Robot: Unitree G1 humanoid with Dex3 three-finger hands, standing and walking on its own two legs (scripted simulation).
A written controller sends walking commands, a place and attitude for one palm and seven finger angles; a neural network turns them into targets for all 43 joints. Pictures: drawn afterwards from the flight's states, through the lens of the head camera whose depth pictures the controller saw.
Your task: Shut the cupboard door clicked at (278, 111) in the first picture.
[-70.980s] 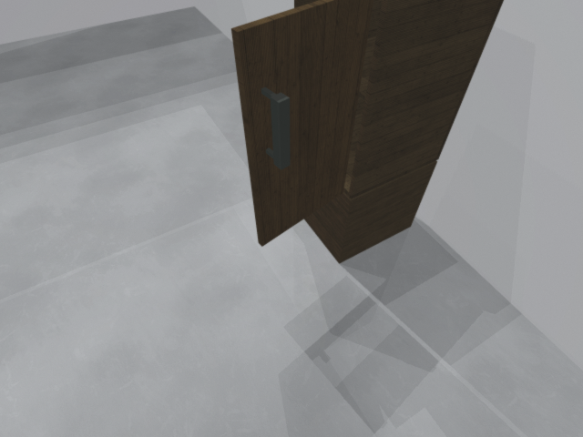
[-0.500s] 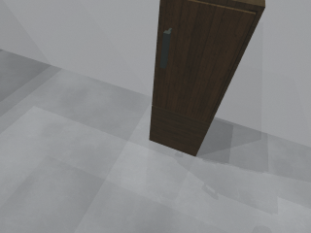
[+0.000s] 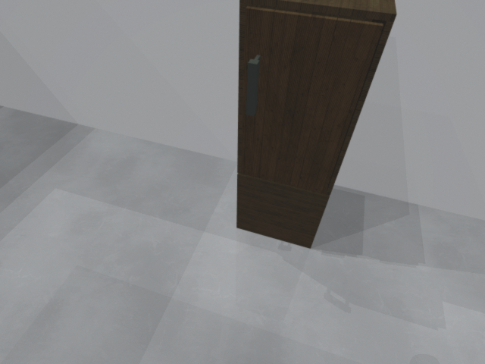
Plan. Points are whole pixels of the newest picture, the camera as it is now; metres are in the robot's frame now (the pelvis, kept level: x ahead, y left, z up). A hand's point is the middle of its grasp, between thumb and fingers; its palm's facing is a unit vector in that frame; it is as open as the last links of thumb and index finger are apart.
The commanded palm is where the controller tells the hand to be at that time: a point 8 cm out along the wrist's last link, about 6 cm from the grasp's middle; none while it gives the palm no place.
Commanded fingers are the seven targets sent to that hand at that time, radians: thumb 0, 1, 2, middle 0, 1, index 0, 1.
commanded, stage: let the arm hang, fingers relaxed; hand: left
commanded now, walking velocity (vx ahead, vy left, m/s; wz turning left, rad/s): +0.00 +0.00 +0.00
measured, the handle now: (254, 85) +0.83 +0.01 +0.05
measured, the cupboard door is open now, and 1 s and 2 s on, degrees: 0 0 0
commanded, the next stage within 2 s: look to check the result in 0.20 s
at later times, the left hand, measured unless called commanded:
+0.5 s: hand out of the picture -0.04 +0.15 -0.18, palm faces +0.03 -0.99 -0.16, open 7.4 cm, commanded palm none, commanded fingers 0.00 0.90 0.90 -0.20 -0.30 -0.20 -0.30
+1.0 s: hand out of the picture -0.02 +0.14 -0.18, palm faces +0.02 -0.99 -0.15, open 7.4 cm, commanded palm none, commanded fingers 0.00 0.90 0.90 -0.20 -0.30 -0.20 -0.30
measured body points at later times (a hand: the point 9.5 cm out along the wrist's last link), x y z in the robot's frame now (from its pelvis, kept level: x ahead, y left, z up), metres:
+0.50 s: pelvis +0.00 +0.00 +0.00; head +0.00 +0.00 +0.45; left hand -0.04 +0.20 -0.16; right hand -0.03 -0.21 -0.16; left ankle +0.03 +0.08 -0.74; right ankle -0.01 -0.13 -0.74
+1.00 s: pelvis +0.01 -0.01 +0.00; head +0.01 -0.01 +0.45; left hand -0.02 +0.20 -0.16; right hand -0.02 -0.21 -0.16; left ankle +0.03 +0.08 -0.74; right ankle -0.01 -0.13 -0.74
